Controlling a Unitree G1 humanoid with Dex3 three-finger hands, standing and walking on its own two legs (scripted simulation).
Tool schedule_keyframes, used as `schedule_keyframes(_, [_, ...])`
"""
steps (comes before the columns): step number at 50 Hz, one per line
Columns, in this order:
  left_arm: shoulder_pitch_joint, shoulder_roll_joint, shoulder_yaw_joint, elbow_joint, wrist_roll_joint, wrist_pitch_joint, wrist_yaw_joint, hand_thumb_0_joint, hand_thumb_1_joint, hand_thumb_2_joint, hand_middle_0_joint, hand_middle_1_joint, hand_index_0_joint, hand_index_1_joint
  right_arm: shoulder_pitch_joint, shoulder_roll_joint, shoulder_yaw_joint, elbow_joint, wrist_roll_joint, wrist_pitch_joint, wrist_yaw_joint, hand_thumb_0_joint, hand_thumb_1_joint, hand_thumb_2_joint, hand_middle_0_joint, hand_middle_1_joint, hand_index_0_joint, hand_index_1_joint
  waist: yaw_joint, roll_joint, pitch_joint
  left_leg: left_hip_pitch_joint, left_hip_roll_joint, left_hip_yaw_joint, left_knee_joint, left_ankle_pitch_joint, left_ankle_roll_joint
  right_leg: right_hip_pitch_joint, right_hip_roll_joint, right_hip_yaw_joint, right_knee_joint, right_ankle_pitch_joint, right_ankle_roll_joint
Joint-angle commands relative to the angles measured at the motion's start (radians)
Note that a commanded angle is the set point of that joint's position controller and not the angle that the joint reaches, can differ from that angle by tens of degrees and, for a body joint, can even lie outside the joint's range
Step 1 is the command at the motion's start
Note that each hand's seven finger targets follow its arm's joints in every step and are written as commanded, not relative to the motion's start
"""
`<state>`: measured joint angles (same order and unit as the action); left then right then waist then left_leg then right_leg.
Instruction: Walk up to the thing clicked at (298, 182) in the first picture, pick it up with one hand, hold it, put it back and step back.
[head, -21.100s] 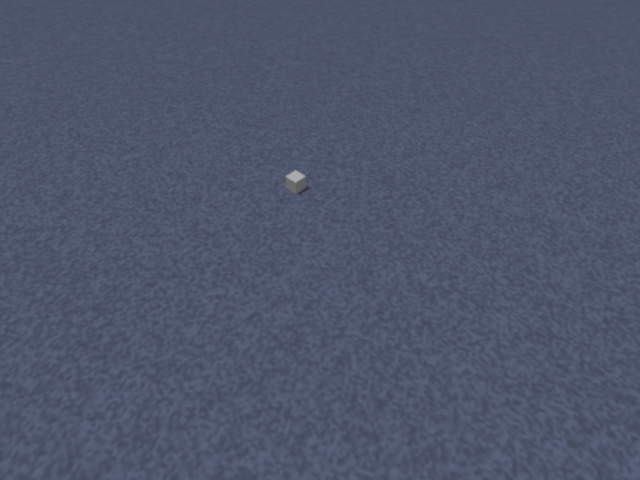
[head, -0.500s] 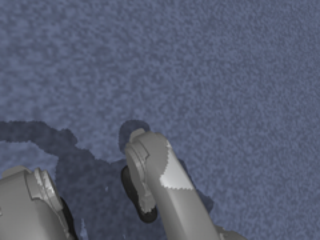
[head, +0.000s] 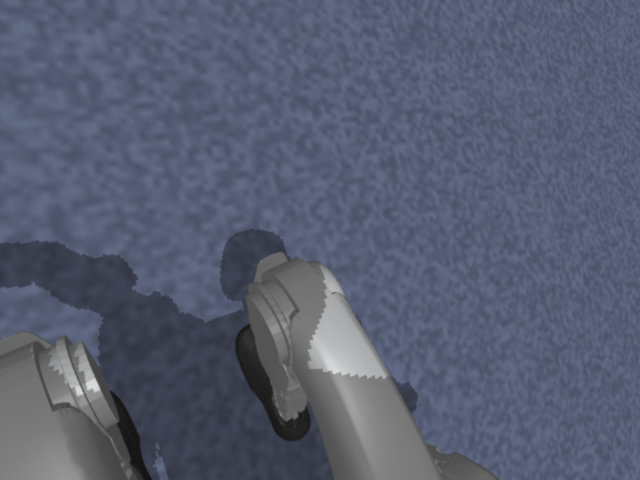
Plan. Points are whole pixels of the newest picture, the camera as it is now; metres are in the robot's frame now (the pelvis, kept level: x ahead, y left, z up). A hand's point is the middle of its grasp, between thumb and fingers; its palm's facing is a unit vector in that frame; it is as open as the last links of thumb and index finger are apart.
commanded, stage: rest palm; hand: left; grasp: from above
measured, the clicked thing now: out of the picture +0.41 +0.35 -0.29
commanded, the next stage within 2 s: close in 1.18 s
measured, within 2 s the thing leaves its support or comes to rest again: neither
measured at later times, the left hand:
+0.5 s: hand out of the picture +0.41 +0.34 -0.25, palm faces -0.03 -0.44 -0.90, open 13.7 cm
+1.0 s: hand out of the picture +0.41 +0.34 -0.26, palm faces -0.06 -0.46 -0.89, open 13.5 cm
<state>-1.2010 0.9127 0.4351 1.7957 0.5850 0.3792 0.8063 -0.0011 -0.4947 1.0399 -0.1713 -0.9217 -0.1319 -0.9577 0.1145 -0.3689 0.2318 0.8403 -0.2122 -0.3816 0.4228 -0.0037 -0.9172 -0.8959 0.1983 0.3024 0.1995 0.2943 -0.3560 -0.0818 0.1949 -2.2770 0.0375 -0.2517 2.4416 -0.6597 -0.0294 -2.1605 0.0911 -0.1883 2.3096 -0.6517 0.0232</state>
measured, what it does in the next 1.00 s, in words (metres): stands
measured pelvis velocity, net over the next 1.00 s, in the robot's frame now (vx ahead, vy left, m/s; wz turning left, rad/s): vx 0.00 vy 0.00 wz -0.04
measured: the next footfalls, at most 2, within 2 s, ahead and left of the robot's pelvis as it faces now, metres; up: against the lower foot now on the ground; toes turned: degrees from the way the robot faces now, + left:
none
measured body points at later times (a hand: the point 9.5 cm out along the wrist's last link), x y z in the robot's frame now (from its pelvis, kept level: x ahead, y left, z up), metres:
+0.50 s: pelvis +0.00 +0.00 +0.00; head +0.29 +0.10 +0.32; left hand +0.42 +0.36 -0.20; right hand +0.01 -0.25 -0.06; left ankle +0.08 +0.14 -0.29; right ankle +0.12 -0.11 -0.29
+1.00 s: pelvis +0.00 +0.00 -0.01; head +0.29 +0.11 +0.32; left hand +0.41 +0.36 -0.21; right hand +0.02 -0.24 -0.06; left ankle +0.08 +0.14 -0.29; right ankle +0.12 -0.11 -0.29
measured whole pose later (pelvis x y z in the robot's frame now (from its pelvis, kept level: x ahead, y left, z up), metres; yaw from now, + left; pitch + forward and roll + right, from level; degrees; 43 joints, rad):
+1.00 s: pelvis +0.00 +0.00 -0.01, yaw -2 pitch +24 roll -14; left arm -1.17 0.98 0.41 1.78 0.54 0.35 0.81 0.00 -0.44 1.00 -0.18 -0.92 -0.15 -0.95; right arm 0.09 -0.40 0.32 0.76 -0.22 -0.40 0.41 0.00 -0.92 -0.90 0.20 0.30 0.20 0.29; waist -0.38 -0.15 0.27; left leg -2.27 0.04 -0.30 2.48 -0.67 -0.03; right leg -2.14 0.11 -0.23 2.31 -0.64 0.04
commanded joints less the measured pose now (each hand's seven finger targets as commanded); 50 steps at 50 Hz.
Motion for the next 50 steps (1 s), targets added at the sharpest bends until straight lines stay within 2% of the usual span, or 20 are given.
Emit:
schedule_keyframes(1, [-0.237,0.221,-0.034,-0.075,0.011,-0.014,0.036,0.000,-0.519,1.005,-0.137,-0.898,-0.097,-0.940,0.230,-0.330,-0.055,0.043,-0.001,-0.007,0.001,0.000,-0.905,-0.902,0.200,0.300,0.200,0.300,-0.070,0.428,-0.629,0.485,0.031,0.071,-0.236,0.089,0.033,0.319,0.000,-0.063,-0.240,0.203,-0.024])
schedule_keyframes(3, [-0.239,0.227,-0.037,-0.074,0.012,-0.018,0.035,0.000,-0.522,1.026,-0.145,-0.896,-0.100,-0.944,0.216,-0.338,-0.052,0.034,0.002,-0.010,-0.001,0.000,-0.905,-0.903,0.200,0.300,0.200,0.300,-0.069,0.419,-0.613,0.481,0.035,0.060,-0.236,0.071,0.032,0.305,0.000,-0.069,-0.236,0.184,-0.023])
schedule_keyframes(6, [-0.222,0.237,-0.032,-0.074,0.011,-0.023,0.043,0.000,-0.508,1.009,-0.150,-0.896,-0.108,-0.940,0.232,-0.334,-0.039,0.014,-0.002,-0.009,0.000,0.000,-0.908,-0.903,0.200,0.300,0.200,0.300,-0.075,0.412,-0.641,0.481,0.032,0.068,-0.223,0.107,0.035,0.348,0.006,-0.061,-0.246,0.223,-0.021])
schedule_keyframes(9, [-0.222,0.243,-0.023,-0.073,-0.013,-0.026,0.051,0.000,-0.520,1.021,-0.143,-0.894,-0.098,-0.942,0.210,-0.340,-0.029,0.002,-0.002,-0.014,-0.002,0.000,-0.906,-0.903,0.200,0.300,0.200,0.300,-0.070,0.399,-0.625,0.459,0.034,0.069,-0.206,0.108,0.036,0.363,0.006,-0.056,-0.246,0.220,-0.016])
schedule_keyframes(11, [-0.212,0.258,-0.017,-0.068,-0.008,-0.028,0.051,0.000,-0.514,1.018,-0.140,-0.915,-0.099,-0.958,0.233,-0.342,-0.024,0.000,-0.007,-0.011,-0.004,0.000,-0.910,-0.904,0.200,0.300,0.200,0.300,-0.079,0.401,-0.653,0.461,0.032,0.076,-0.204,0.124,0.038,0.394,0.013,-0.055,-0.255,0.237,-0.015])
schedule_keyframes(12, [-0.228,0.259,-0.032,-0.090,-0.016,-0.028,0.048,0.000,-0.496,0.995,-0.141,-0.920,-0.107,-0.955,0.206,-0.336,-0.017,-0.001,-0.009,-0.015,-0.006,0.000,-0.910,-0.904,0.200,0.300,0.200,0.300,-0.075,0.396,-0.632,0.450,0.033,0.075,-0.193,0.110,0.038,0.377,0.008,-0.055,-0.249,0.219,-0.013])
schedule_keyframes(14, [-0.218,0.282,-0.016,-0.090,-0.014,-0.030,0.049,0.000,-0.492,0.999,-0.152,-0.894,-0.113,-0.936,0.208,-0.345,-0.015,-0.002,-0.003,-0.016,-0.008,0.000,-0.907,-0.904,0.200,0.300,0.200,0.300,-0.071,0.409,-0.636,0.449,0.034,0.075,-0.194,0.111,0.038,0.383,0.010,-0.054,-0.252,0.220,-0.014])
schedule_keyframes(16, [-0.219,0.278,-0.029,-0.099,-0.012,-0.032,0.043,0.000,-0.473,0.997,-0.167,-0.897,-0.128,-0.939,0.202,-0.342,-0.011,0.001,-0.007,-0.014,-0.006,0.000,-0.909,-0.905,0.200,0.300,0.200,0.300,-0.073,0.434,-0.624,0.471,0.039,0.069,-0.205,0.112,0.032,0.374,0.006,-0.068,-0.235,0.226,-0.015])
schedule_keyframes(17, [-0.203,0.287,-0.013,-0.089,-0.007,-0.030,0.047,0.000,-0.479,1.005,-0.163,-0.890,-0.122,-0.934,0.217,-0.351,-0.016,-0.006,-0.002,-0.012,-0.008,0.000,-0.906,-0.903,0.200,0.300,0.200,0.300,-0.071,0.431,-0.640,0.477,0.040,0.063,-0.209,0.113,0.032,0.380,0.012,-0.069,-0.245,0.228,-0.017])
schedule_keyframes(19, [-0.221,0.276,-0.030,-0.109,-0.006,-0.028,0.047,0.000,-0.450,0.969,-0.181,-0.883,-0.145,-0.921,0.205,-0.347,-0.008,-0.006,-0.004,-0.011,-0.003,0.000,-0.908,-0.904,0.199,0.300,0.200,0.300,-0.074,0.461,-0.622,0.504,0.047,0.051,-0.219,0.123,0.023,0.361,0.003,-0.084,-0.219,0.243,-0.020])
schedule_keyframes(20, [-0.209,0.285,-0.015,-0.099,-0.008,-0.029,0.053,0.000,-0.462,0.988,-0.181,-0.874,-0.138,-0.919,0.222,-0.357,-0.010,-0.016,-0.005,-0.010,-0.003,0.000,-0.907,-0.904,0.199,0.300,0.200,0.300,-0.079,0.462,-0.644,0.515,0.047,0.049,-0.217,0.135,0.025,0.380,0.009,-0.080,-0.231,0.254,-0.020])
schedule_keyframes(21, [-0.220,0.272,-0.033,-0.118,-0.019,-0.027,0.050,0.000,-0.461,0.968,-0.163,-0.896,-0.130,-0.930,0.202,-0.350,-0.006,-0.017,-0.011,-0.013,-0.003,0.000,-0.907,-0.904,0.199,0.300,0.200,0.300,-0.081,0.448,-0.624,0.496,0.044,0.058,-0.207,0.125,0.026,0.385,0.006,-0.077,-0.224,0.252,-0.018])
schedule_keyframes(25, [-0.208,0.283,-0.016,-0.105,-0.027,-0.023,0.061,0.000,-0.435,1.007,-0.196,-0.897,-0.156,-0.940,0.221,-0.360,-0.004,-0.018,-0.005,-0.007,-0.002,0.000,-0.911,-0.906,0.199,0.300,0.200,0.300,-0.081,0.453,-0.644,0.508,0.048,0.055,-0.200,0.146,0.026,0.396,0.011,-0.078,-0.233,0.272,-0.018])
schedule_keyframes(26, [-0.222,0.271,-0.036,-0.118,-0.033,-0.025,0.055,0.000,-0.419,0.989,-0.200,-0.896,-0.164,-0.934,0.200,-0.349,0.000,-0.018,-0.012,-0.014,-0.003,0.000,-0.911,-0.905,0.199,0.300,0.200,0.300,-0.086,0.447,-0.607,0.484,0.044,0.061,-0.194,0.126,0.028,0.386,0.006,-0.077,-0.228,0.253,-0.014])
schedule_keyframes(27, [-0.210,0.279,-0.019,-0.103,-0.034,-0.027,0.055,0.000,-0.427,0.979,-0.185,-0.906,-0.153,-0.941,0.220,-0.358,-0.002,-0.017,-0.009,-0.012,0.000,0.000,-0.909,-0.904,0.200,0.300,0.200,0.300,-0.090,0.442,-0.619,0.493,0.045,0.056,-0.202,0.134,0.029,0.392,0.010,-0.080,-0.233,0.258,-0.015])
schedule_keyframes(34, [-0.206,0.264,-0.056,-0.098,-0.025,-0.027,0.038,0.000,-0.447,0.961,-0.153,-0.908,-0.127,-0.937,0.200,-0.359,0.009,-0.033,0.000,-0.010,-0.001,0.000,-0.904,-0.902,0.200,0.300,0.200,0.300,-0.094,0.446,-0.579,0.488,0.051,0.032,-0.208,0.113,0.023,0.336,0.008,-0.101,-0.214,0.240,-0.020])
schedule_keyframes(39, [-0.185,0.271,-0.055,-0.101,-0.033,-0.037,0.038,0.000,-0.464,1.027,-0.157,-0.924,-0.119,-0.964,0.196,-0.361,0.010,-0.040,0.000,-0.014,-0.006,0.000,-0.908,-0.905,0.200,0.300,0.200,0.300,-0.092,0.425,-0.583,0.458,0.045,0.044,-0.195,0.113,0.031,0.378,0.015,-0.089,-0.228,0.242,-0.017])
schedule_keyframes(40, [-0.173,0.275,-0.043,-0.082,-0.029,-0.037,0.040,0.000,-0.445,1.005,-0.168,-0.917,-0.133,-0.954,0.211,-0.366,0.009,-0.037,0.001,-0.013,-0.006,0.000,-0.906,-0.904,0.200,0.300,0.200,0.300,-0.091,0.424,-0.599,0.472,0.046,0.042,-0.199,0.126,0.030,0.381,0.019,-0.093,-0.233,0.250,-0.018])
schedule_keyframes(42, [-0.176,0.264,-0.056,-0.093,-0.041,-0.038,0.036,0.000,-0.446,0.993,-0.162,-0.920,-0.129,-0.954,0.194,-0.365,0.013,-0.041,-0.001,-0.016,-0.006,0.000,-0.907,-0.904,0.200,0.300,0.200,0.300,-0.094,0.426,-0.574,0.463,0.046,0.041,-0.199,0.107,0.028,0.373,0.015,-0.093,-0.226,0.235,-0.017])
schedule_keyframes(50, [-0.178,0.281,-0.054,-0.098,-0.024,-0.042,0.053,0.000,-0.460,0.992,-0.155,-0.911,-0.120,-0.949,0.192,-0.376,0.016,-0.048,0.000,-0.020,-0.005,0.000,-0.906,-0.904,0.200,0.300,0.200,0.300,-0.092,0.447,-0.573,0.495,0.053,0.028,-0.201,0.113,0.023,0.358,0.013,-0.105,-0.221,0.239,-0.020])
